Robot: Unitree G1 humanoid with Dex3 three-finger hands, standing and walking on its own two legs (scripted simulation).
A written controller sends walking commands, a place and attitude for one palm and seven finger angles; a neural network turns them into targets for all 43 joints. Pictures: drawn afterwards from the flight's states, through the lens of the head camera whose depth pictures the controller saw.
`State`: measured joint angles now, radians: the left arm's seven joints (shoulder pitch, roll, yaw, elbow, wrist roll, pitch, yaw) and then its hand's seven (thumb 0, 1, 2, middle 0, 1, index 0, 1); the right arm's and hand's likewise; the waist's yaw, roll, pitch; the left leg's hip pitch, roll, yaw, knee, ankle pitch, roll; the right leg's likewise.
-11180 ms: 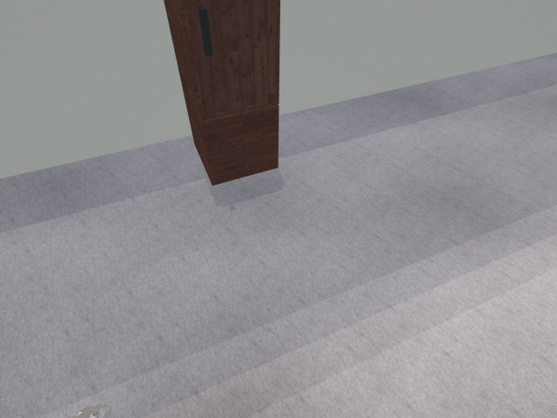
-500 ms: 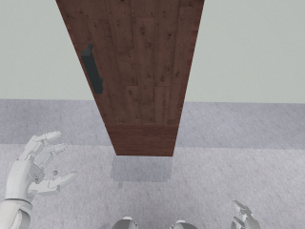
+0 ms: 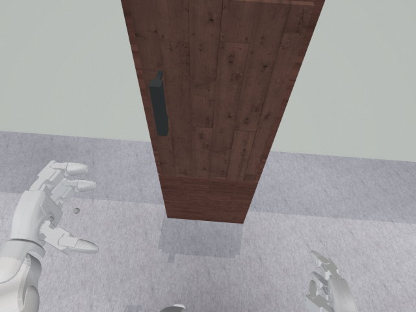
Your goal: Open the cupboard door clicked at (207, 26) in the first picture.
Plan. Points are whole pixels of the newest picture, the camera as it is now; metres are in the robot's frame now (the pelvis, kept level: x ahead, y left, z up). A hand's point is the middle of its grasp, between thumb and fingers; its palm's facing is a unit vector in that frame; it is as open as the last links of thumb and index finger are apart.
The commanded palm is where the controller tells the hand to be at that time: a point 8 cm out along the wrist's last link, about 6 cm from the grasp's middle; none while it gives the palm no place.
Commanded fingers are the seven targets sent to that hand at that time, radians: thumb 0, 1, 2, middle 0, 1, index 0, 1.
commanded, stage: raise the hand with hooked fingers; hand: left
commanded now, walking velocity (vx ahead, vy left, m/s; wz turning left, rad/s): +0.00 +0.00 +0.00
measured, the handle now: (161, 104) +0.56 +0.16 +0.06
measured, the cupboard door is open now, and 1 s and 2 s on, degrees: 0 0 0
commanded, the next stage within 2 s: move the hooked fingers beside the handle in 0.76 s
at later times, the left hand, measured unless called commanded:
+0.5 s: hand (67, 190) +0.29 +0.28 +0.08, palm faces +0.02 -1.00 -0.03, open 14.0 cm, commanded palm +0.26 +0.32 +0.08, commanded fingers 0.00 -0.50 0.30 -0.30 -1.20 -0.30 -1.20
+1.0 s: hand (77, 187) +0.30 +0.26 +0.08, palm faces +0.05 -1.00 -0.02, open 14.0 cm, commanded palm +0.28 +0.31 +0.08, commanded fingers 0.00 -0.50 0.30 -0.30 -1.20 -0.30 -1.20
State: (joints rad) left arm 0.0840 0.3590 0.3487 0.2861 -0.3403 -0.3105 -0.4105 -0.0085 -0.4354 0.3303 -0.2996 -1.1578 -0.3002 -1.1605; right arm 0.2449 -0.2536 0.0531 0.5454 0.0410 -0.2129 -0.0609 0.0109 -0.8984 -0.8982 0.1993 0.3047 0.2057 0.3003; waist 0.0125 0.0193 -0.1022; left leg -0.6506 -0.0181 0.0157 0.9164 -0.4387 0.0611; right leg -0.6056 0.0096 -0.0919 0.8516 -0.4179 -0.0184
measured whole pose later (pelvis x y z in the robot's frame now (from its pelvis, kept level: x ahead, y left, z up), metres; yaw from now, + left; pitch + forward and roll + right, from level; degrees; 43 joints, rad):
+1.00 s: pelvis +0.00 -0.02 +0.01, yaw +0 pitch +9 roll -2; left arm -0.12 0.42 0.42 0.50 -0.34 -0.27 -0.49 -0.01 -0.50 0.30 -0.30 -1.20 -0.30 -1.20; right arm 0.27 -0.28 0.06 0.58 0.05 -0.18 -0.08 0.01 -0.90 -0.90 0.20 0.30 0.21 0.30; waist 0.01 0.02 -0.08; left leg -0.61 -0.01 0.01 0.86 -0.41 0.04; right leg -0.57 0.02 -0.10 0.81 -0.40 -0.04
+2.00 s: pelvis +0.00 +0.00 +0.00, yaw -2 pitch +16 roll -3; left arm -0.64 0.52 0.44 1.03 -0.20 -0.37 -0.40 -0.01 -0.50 0.30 -0.30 -1.20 -0.30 -1.20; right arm 0.35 -0.28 0.05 0.61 0.03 0.00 -0.05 0.01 -0.90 -0.90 0.20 0.30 0.21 0.30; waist -0.09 0.00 -0.11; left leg -0.77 0.00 0.04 0.93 -0.44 0.07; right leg -0.73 0.03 -0.07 0.86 -0.40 -0.01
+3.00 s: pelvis +0.01 -0.01 -0.01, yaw -3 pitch +20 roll -4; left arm -0.82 0.62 0.46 1.17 -0.15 -0.38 -0.39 -0.01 -0.50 0.30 -0.30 -1.20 -0.30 -1.20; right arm 0.38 -0.29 0.05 0.61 0.02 0.10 -0.03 0.00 -0.90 -0.90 0.20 0.30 0.21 0.30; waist -0.14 0.01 -0.11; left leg -0.86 0.03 0.02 0.98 -0.46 0.05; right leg -0.81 0.06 -0.08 0.88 -0.41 -0.03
